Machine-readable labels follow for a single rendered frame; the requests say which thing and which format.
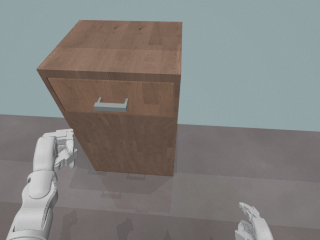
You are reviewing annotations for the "left robot forearm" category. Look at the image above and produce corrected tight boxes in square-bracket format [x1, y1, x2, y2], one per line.
[6, 170, 59, 240]

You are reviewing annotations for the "drawer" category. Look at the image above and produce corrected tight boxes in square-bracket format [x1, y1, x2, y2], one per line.
[48, 77, 174, 117]

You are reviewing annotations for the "handle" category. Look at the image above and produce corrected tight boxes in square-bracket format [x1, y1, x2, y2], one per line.
[93, 97, 129, 112]

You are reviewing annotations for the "right robot hand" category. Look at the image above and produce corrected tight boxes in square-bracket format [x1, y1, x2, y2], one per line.
[235, 202, 274, 240]

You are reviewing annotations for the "left robot hand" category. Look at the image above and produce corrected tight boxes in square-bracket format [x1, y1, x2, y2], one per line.
[33, 128, 78, 173]

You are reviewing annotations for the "cabinet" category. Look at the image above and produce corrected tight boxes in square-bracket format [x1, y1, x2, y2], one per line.
[36, 20, 183, 177]

